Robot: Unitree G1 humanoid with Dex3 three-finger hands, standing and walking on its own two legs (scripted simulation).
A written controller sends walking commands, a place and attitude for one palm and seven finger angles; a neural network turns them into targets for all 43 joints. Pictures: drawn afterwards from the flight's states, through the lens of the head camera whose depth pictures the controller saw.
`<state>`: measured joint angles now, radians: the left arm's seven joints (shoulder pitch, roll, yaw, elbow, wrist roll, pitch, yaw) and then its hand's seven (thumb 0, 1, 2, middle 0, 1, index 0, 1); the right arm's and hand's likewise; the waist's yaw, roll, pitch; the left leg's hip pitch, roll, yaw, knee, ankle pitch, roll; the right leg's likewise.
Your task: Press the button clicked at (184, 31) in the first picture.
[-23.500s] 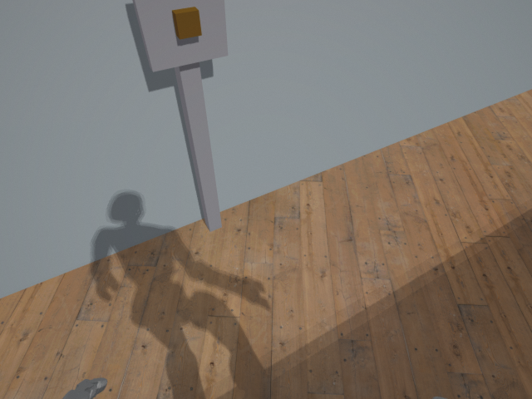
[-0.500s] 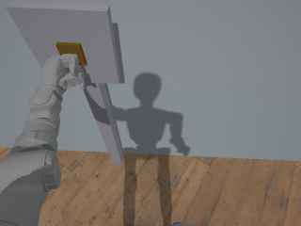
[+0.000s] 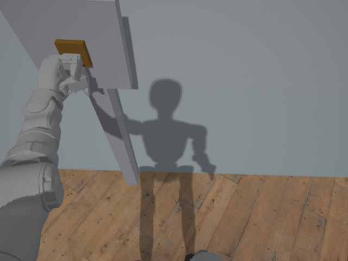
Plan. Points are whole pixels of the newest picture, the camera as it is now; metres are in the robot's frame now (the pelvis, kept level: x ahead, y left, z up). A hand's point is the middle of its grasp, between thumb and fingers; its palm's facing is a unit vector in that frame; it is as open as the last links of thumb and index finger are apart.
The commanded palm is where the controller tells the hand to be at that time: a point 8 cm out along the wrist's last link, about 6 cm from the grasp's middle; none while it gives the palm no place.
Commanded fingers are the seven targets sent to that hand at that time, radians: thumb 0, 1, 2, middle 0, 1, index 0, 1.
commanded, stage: pull the fist back off the button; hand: left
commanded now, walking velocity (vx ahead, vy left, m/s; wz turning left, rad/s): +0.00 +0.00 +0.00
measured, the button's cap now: (75, 50) +0.54 +0.20 +0.18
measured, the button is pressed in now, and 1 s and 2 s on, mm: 12 0 0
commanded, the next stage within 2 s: draw the hand back to the body in 0.90 s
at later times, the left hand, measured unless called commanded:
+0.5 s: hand (84, 90) +0.45 +0.17 +0.14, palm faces -0.07 -1.00 +0.00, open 3.2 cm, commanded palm +0.41 +0.23 +0.15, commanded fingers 0.00 0.90 0.90 -1.30 -1.50 -1.30 -1.50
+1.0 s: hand (78, 111) +0.39 +0.17 +0.14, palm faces -0.07 -1.00 -0.02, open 3.1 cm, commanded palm +0.36 +0.23 +0.15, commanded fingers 0.00 0.90 0.90 -1.30 -1.50 -1.30 -1.50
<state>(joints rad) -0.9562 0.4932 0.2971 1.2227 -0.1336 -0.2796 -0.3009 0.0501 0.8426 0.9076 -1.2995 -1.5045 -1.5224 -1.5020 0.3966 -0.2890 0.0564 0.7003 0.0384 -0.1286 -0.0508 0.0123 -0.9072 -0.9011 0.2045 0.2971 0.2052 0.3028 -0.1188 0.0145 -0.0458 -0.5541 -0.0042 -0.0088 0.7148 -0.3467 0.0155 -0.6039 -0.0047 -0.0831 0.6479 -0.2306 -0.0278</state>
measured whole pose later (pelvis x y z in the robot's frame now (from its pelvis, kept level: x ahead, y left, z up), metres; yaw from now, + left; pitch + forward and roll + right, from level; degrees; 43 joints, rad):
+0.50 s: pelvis +0.03 +0.00 +0.01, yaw -2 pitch +7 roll +0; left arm -0.56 0.35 0.30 0.74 -0.20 -0.16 -0.30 0.03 0.89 0.90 -1.30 -1.50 -1.33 -1.50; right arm 0.32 -0.27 0.05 0.59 0.05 -0.08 -0.04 0.01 -0.91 -0.90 0.20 0.30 0.20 0.30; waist -0.05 0.03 -0.07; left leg -0.37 0.00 0.03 0.63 -0.37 0.02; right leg -0.46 0.01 -0.04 0.61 -0.27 -0.02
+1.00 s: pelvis +0.04 +0.00 +0.01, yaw +0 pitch +2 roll +0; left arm -0.31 0.27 0.18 0.33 -0.22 0.01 -0.26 0.02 0.90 0.90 -1.30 -1.50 -1.30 -1.50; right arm 0.20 -0.24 0.07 0.58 0.05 -0.10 -0.07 0.02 -0.91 -0.90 0.20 0.30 0.20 0.30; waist 0.01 0.03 -0.04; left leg -0.26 -0.02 -0.01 0.59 -0.36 0.02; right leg -0.34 -0.01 -0.08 0.58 -0.28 -0.02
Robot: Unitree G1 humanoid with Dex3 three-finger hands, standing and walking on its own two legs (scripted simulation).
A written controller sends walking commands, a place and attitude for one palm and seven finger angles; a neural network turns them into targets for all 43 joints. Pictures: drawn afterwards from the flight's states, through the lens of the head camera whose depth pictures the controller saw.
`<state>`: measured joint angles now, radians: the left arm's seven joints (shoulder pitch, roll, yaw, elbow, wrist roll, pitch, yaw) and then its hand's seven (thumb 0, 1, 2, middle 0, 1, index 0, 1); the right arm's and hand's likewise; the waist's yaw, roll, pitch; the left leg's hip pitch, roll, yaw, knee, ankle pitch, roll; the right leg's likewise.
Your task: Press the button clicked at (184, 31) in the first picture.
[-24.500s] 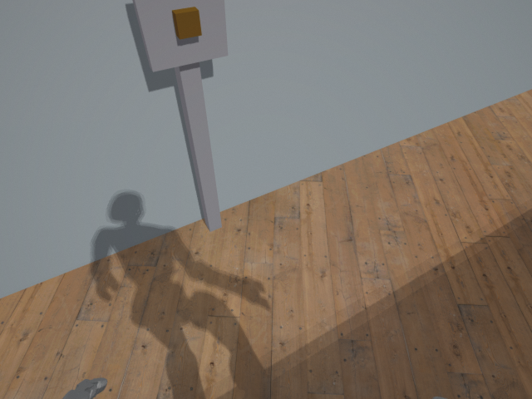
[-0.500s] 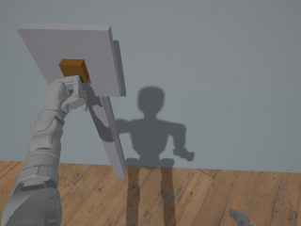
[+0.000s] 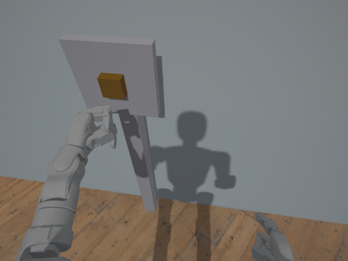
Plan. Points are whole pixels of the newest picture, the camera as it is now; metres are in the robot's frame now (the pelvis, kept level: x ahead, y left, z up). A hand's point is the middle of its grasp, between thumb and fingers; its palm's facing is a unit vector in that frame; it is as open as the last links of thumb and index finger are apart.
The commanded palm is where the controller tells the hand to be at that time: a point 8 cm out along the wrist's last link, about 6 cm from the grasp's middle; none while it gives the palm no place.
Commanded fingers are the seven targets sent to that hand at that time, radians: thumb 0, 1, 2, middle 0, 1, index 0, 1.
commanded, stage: draw the hand back to the body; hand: left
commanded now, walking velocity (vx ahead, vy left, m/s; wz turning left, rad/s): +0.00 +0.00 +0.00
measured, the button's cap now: (113, 85) +0.49 +0.19 +0.16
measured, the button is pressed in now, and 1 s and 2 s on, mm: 0 0 0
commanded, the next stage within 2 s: step back with the hand held close in 1.48 s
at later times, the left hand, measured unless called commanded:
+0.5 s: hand (86, 157) +0.27 +0.19 +0.15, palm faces -0.03 -1.00 -0.07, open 3.1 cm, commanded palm +0.24 +0.24 +0.16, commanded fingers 0.00 0.90 0.90 -1.30 -1.50 -1.30 -1.50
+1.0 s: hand (51, 181) +0.21 +0.22 +0.17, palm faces +0.36 -0.87 -0.34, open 3.1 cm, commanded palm +0.16 +0.26 +0.18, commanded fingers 0.00 0.90 0.90 -1.30 -1.50 -1.30 -1.50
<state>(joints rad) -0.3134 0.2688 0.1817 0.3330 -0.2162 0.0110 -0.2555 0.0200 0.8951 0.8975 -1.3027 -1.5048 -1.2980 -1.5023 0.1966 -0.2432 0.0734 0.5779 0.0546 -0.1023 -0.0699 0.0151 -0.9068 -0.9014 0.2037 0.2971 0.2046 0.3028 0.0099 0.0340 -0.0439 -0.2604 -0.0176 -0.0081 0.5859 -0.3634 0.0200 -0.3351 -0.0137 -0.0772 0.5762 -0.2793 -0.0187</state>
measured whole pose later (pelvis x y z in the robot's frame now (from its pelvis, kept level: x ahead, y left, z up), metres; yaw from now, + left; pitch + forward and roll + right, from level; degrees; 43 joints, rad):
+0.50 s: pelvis -0.01 -0.01 +0.00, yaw +0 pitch -2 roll +0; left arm -0.03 0.31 0.26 0.03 -0.27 0.09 -0.30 0.02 0.90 0.90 -1.30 -1.50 -1.30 -1.50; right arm 0.22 -0.27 0.06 0.58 0.06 -0.14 -0.09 0.02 -0.91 -0.90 0.20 0.30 0.20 0.30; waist 0.03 0.05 -0.04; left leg -0.18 0.00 0.00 0.54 -0.33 0.01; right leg -0.25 0.00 -0.07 0.52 -0.24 -0.03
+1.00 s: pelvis +0.00 +0.00 +0.01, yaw -1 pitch -5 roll +0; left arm 0.38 0.29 0.23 -0.34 -0.05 -0.11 0.10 0.02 0.89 0.90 -1.30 -1.50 -1.30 -1.50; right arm 0.19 -0.22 0.04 0.65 -0.01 -0.11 -0.06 0.02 -0.91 -0.90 0.20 0.30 0.21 0.30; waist 0.05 0.07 0.02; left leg -0.04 0.00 0.00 0.40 -0.28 0.01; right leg -0.12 0.01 -0.07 0.39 -0.19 -0.02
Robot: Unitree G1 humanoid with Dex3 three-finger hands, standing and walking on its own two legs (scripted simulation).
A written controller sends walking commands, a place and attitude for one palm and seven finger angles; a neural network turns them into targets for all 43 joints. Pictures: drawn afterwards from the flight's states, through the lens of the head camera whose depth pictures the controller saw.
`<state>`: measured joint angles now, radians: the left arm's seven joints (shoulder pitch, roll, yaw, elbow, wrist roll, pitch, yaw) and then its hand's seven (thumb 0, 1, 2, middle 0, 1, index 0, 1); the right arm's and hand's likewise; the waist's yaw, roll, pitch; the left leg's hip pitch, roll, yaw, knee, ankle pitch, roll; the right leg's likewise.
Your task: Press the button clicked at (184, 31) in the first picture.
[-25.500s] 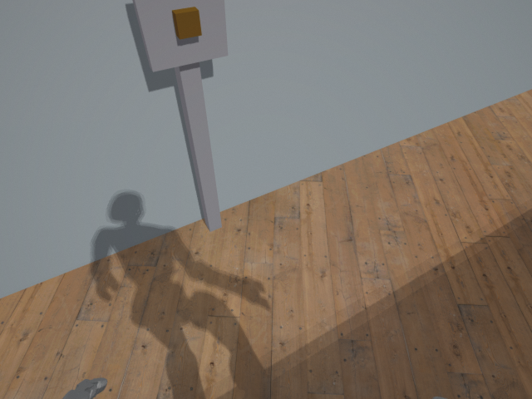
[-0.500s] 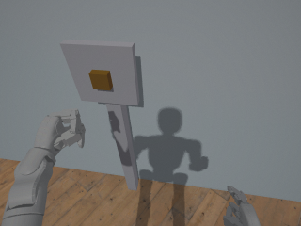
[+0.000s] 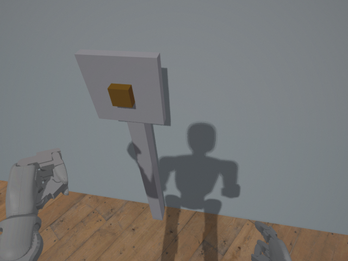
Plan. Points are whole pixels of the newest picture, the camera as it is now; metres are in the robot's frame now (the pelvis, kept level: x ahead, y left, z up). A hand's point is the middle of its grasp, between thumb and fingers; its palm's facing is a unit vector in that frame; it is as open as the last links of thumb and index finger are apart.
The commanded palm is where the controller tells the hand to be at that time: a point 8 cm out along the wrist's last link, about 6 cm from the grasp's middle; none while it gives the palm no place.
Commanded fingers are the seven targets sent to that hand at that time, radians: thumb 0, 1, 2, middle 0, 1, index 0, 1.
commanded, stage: draw the hand back to the body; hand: left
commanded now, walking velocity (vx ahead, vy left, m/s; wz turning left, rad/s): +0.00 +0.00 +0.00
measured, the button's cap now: (122, 94) +0.49 +0.20 +0.15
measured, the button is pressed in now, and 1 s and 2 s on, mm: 0 0 0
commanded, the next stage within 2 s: step back with the hand held close in 0.48 s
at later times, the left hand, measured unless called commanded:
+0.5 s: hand (45, 191) +0.18 +0.25 +0.16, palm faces +0.43 -0.82 -0.37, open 3.1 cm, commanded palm +0.13 +0.29 +0.17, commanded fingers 0.00 0.90 0.90 -1.30 -1.50 -1.30 -1.50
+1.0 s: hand (31, 204) +0.16 +0.26 +0.15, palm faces +0.31 -0.80 -0.51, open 3.1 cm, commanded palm +0.10 +0.30 +0.17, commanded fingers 0.00 0.90 0.90 -1.30 -1.50 -1.30 -1.50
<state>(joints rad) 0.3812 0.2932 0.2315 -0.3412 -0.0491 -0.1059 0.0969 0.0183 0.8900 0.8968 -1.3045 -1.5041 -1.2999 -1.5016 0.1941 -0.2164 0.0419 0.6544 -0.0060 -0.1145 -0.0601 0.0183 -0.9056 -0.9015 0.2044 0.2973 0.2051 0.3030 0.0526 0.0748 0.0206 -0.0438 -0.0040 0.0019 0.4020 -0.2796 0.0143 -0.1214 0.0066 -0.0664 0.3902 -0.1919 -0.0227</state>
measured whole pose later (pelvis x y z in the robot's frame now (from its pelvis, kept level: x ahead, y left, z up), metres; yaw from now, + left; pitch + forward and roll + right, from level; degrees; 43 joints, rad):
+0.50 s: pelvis +0.01 +0.01 +0.00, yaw +0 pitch -5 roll -1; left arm 0.51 0.30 0.27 -0.47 -0.03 -0.10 0.12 0.02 0.89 0.90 -1.31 -1.50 -1.30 -1.50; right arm 0.20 -0.21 0.04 0.62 -0.01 -0.13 -0.07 0.02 -0.91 -0.90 0.20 0.30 0.20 0.30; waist 0.08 0.06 0.02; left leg -0.04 -0.01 0.00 0.43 -0.30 0.02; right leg -0.11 0.00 -0.07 0.40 -0.21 -0.01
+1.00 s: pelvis -0.03 +0.02 -0.01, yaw +0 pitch +2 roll -1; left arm 0.65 0.41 0.37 -0.58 -0.03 -0.18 0.12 0.02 0.88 0.90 -1.31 -1.50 -1.30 -1.50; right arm 0.19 -0.23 -0.02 0.54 0.01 0.00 -0.07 0.02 -0.91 -0.90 0.20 0.30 0.20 0.30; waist 0.00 0.01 0.01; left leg -0.27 -0.04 0.01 0.52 -0.28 0.05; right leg -0.33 -0.03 -0.05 0.47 -0.17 0.01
